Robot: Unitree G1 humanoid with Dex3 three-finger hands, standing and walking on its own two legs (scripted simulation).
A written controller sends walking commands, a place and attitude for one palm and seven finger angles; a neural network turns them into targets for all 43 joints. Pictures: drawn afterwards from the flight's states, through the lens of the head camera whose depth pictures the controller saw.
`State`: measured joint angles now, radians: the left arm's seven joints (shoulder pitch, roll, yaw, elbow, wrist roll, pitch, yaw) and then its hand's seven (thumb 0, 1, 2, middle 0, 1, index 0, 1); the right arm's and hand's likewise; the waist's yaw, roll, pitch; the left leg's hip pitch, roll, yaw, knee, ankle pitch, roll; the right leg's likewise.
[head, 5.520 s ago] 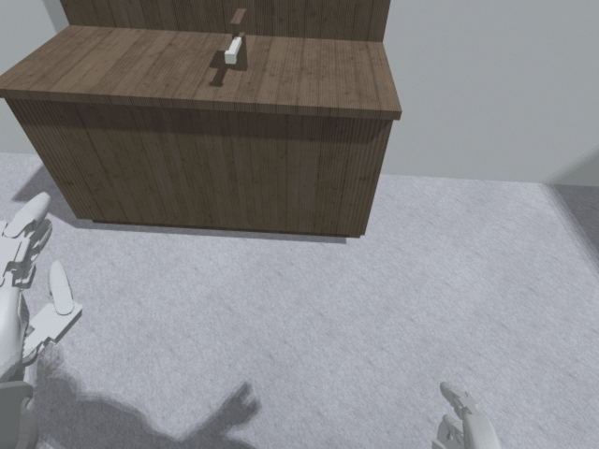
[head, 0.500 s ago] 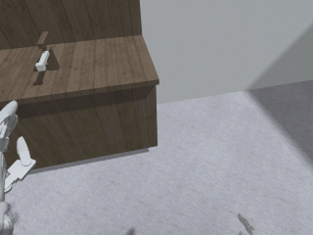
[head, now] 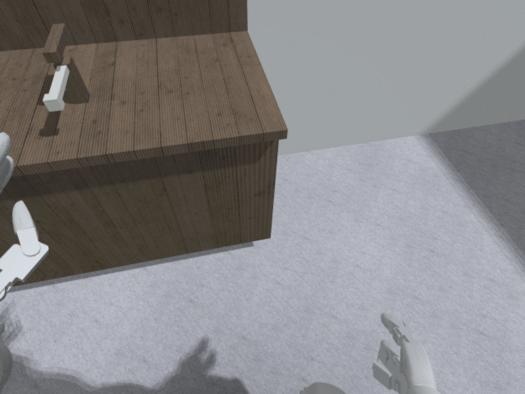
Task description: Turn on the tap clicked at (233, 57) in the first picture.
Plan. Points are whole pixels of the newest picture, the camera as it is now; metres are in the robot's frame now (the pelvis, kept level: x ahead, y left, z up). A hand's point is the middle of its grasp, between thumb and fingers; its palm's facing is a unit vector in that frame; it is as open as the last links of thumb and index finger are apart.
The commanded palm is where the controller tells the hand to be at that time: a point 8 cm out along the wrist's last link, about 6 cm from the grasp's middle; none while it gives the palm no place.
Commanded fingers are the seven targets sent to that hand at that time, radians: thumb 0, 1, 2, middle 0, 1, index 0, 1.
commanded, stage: take the last steps up to it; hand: left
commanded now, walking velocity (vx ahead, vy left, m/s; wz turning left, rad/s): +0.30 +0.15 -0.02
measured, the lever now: (54, 102) +0.64 +0.49 +0.04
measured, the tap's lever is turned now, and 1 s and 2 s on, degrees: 0 0 0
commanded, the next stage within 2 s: come to a stop and stand still in 0.58 s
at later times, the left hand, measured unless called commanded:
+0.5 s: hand (61, 167) +0.34 +0.27 +0.18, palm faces +0.36 -0.81 -0.46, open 7.4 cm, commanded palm +0.29 +0.32 +0.19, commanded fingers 0.00 0.90 0.90 -0.20 -0.30 -0.20 -0.30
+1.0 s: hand (63, 129) +0.41 +0.30 +0.17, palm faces +0.39 -0.82 -0.42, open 7.4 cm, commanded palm +0.36 +0.34 +0.19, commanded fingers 0.00 0.90 0.90 -0.20 -0.30 -0.20 -0.30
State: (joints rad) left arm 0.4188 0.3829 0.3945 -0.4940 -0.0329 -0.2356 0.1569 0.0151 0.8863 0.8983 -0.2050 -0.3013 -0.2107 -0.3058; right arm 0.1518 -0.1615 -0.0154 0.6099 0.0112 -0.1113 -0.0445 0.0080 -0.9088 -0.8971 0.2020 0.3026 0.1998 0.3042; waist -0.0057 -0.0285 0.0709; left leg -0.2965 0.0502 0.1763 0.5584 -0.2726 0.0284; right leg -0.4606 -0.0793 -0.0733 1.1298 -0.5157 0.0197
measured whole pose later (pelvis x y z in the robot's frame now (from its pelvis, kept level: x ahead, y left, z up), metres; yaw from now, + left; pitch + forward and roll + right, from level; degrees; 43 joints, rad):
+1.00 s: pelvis +0.19 +0.07 +0.00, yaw -2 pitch +0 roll +0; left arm 0.46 0.34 0.35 -0.47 -0.05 -0.16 0.15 0.01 0.89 0.90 -0.21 -0.30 -0.21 -0.31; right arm 0.20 -0.18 0.05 0.62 0.00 -0.08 -0.04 0.01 -0.90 -0.90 0.21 0.30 0.21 0.31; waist 0.01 0.05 0.04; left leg -0.29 0.04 0.08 0.66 -0.36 -0.02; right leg -0.29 0.03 -0.12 0.54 -0.25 -0.09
